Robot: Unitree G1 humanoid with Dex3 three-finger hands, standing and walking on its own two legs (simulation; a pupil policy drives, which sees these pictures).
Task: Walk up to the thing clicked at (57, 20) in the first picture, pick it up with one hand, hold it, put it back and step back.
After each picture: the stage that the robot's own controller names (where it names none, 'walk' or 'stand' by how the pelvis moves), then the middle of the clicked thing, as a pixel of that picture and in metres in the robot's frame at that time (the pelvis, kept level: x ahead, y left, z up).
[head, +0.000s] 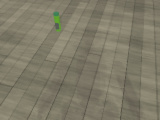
stand; (57, 21) +1.73 +0.35 -0.66
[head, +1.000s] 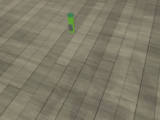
walk; (71, 23) +1.62 +0.28 -0.65
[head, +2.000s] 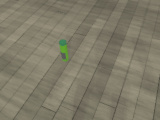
walk; (64, 50) +1.11 +0.28 -0.65
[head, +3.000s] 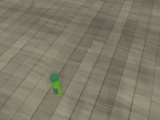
walk; (56, 85) +0.76 +0.28 -0.64
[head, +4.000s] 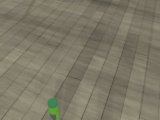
walk; (54, 110) +0.55 +0.23 -0.64
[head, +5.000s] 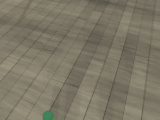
stand; out of the picture +0.45 +0.25 -0.65
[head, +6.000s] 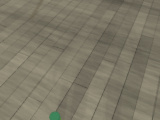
stand; out of the picture +0.43 +0.21 -0.65
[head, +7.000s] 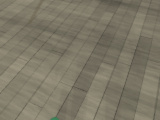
stand; out of the picture +0.40 +0.22 -0.66
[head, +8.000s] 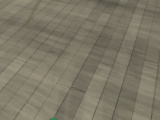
stand; out of the picture +0.41 +0.21 -0.66
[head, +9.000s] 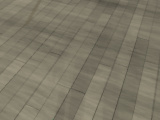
stand; out of the picture +0.39 +0.22 -0.66
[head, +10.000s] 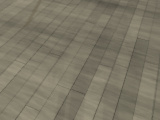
stand; out of the picture +0.39 +0.22 -0.66
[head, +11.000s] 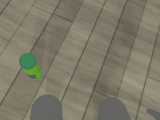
go down; (32, 68) +0.45 +0.24 -0.38
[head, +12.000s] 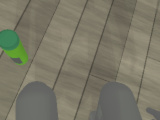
go down; (15, 50) +0.46 +0.28 -0.27
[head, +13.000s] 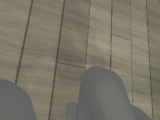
close in; out of the picture +0.44 +0.33 -0.17
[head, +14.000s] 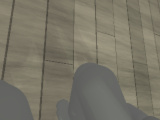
close; out of the picture +0.43 +0.33 -0.16
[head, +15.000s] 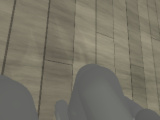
lift; out of the picture +0.39 +0.32 -0.16
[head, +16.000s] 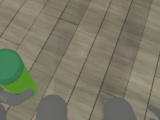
lift; (18, 81) +0.32 +0.21 +0.01
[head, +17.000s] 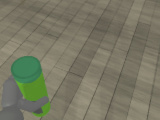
hold; (34, 91) +0.31 +0.17 +0.03
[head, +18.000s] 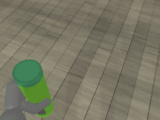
hold; (37, 93) +0.31 +0.16 +0.02
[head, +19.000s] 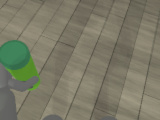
crouch; (24, 70) +0.38 +0.20 -0.02
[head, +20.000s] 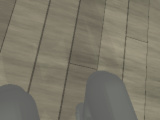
lower; out of the picture +0.46 +0.31 -0.10
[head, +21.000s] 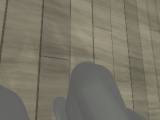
lower; out of the picture +0.44 +0.33 -0.16
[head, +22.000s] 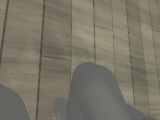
lower; out of the picture +0.43 +0.34 -0.16
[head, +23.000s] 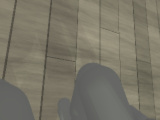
lower; out of the picture +0.41 +0.34 -0.16
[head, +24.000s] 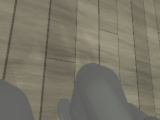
rest; out of the picture +0.41 +0.32 -0.16
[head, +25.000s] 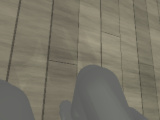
open; out of the picture +0.41 +0.30 -0.17
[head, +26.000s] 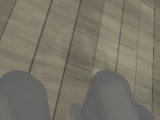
stand; out of the picture +0.42 +0.29 -0.19
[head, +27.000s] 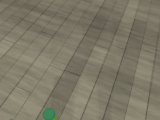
stand; (51, 119) +0.39 +0.19 -0.56
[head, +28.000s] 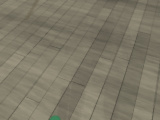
stand; out of the picture +0.41 +0.19 -0.60
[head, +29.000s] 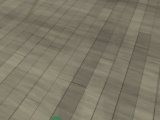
stand; out of the picture +0.40 +0.18 -0.60
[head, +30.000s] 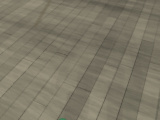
stand; out of the picture +0.43 +0.17 -0.65
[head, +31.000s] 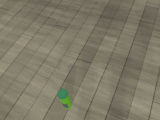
walk; (65, 99) +0.50 +0.22 -0.64
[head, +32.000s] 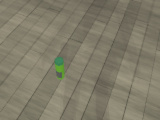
walk; (59, 68) +0.77 +0.15 -0.64
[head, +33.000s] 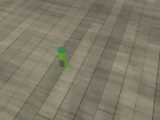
stand; (62, 58) +1.04 +0.23 -0.64
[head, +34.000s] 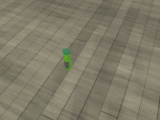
stand; (67, 59) +1.04 +0.19 -0.65
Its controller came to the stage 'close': yes
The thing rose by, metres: 0.69
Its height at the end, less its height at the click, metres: +0.00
